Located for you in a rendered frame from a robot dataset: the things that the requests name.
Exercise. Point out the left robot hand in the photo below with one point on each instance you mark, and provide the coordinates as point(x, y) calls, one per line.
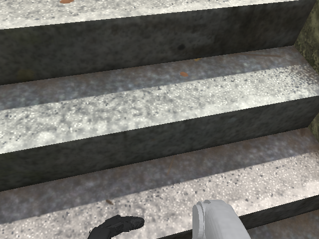
point(115, 226)

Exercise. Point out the robot right thigh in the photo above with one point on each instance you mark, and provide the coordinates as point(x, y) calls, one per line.
point(215, 219)

